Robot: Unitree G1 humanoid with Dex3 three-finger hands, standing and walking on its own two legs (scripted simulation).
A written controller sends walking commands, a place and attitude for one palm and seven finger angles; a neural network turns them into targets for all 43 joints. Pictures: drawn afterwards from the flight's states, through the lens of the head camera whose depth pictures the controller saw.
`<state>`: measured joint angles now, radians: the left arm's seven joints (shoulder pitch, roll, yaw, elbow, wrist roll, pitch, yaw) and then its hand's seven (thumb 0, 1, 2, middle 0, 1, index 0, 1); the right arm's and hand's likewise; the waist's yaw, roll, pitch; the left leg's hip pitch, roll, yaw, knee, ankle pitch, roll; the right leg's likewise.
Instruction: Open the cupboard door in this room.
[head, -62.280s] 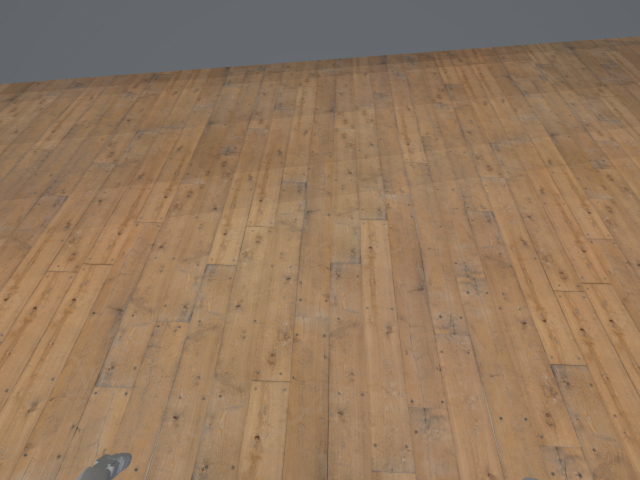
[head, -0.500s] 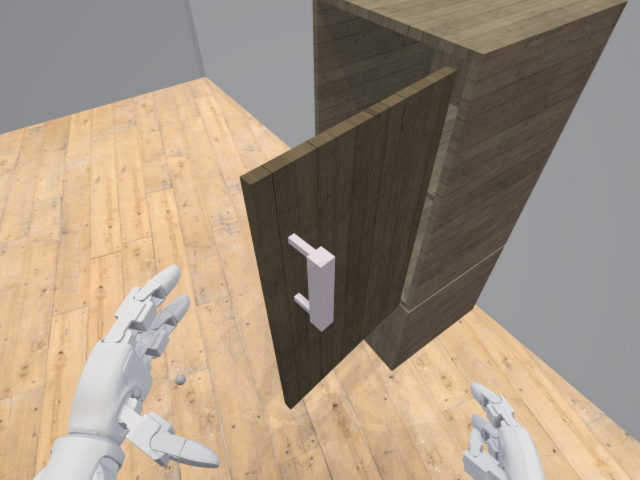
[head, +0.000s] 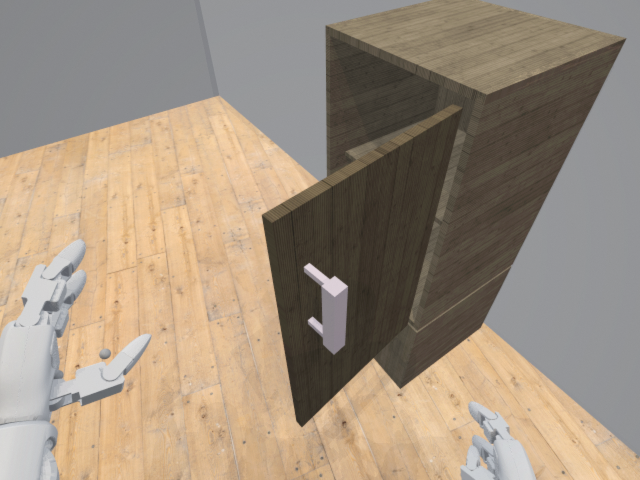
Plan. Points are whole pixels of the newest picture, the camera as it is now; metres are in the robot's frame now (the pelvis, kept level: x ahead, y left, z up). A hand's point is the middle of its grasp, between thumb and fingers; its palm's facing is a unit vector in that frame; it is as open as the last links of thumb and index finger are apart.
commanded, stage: draw the hand back to the body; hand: left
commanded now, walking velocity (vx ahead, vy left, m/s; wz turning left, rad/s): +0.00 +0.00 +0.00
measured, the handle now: (323, 308) +0.33 +0.04 +0.04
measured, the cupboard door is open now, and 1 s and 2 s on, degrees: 99 99 99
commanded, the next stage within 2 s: step back with the hand held close in 0.56 s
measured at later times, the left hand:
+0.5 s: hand (93, 342) +0.20 +0.25 +0.15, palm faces +0.44 -0.80 -0.40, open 7.5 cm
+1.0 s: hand (89, 355) +0.18 +0.25 +0.15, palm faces +0.30 -0.80 -0.52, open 7.4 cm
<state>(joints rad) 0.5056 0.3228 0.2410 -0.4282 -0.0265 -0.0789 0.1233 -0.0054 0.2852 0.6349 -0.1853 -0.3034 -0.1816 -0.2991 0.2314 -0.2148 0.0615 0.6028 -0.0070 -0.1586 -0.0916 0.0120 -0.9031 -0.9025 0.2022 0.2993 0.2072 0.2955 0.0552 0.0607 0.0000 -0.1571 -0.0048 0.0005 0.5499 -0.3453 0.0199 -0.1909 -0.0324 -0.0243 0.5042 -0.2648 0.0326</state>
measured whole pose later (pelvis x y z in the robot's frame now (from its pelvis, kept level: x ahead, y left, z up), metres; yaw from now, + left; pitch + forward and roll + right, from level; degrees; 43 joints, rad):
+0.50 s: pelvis +0.00 -0.02 +0.01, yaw +0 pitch -4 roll -1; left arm 0.46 0.32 0.33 -0.36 -0.04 -0.09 0.11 0.01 0.88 0.89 -0.21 -0.30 -0.20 -0.30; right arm 0.19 -0.23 0.02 0.65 -0.01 -0.13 -0.08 0.01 -0.90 -0.90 0.20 0.30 0.21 0.30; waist 0.07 0.06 0.04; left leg -0.06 0.02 0.00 0.42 -0.29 0.00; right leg -0.10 -0.01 -0.03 0.39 -0.21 0.01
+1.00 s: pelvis -0.03 +0.00 +0.01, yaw -2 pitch +0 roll -1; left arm 0.56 0.39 0.38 -0.45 -0.04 -0.15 0.10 0.01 0.89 0.90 -0.21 -0.30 -0.21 -0.30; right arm 0.15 -0.25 -0.01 0.57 0.00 -0.02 -0.08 0.01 -0.91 -0.90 0.20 0.30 0.21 0.30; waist 0.00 0.04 0.06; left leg -0.22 0.01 0.03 0.46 -0.25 0.02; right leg -0.25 -0.02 0.00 0.40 -0.15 0.03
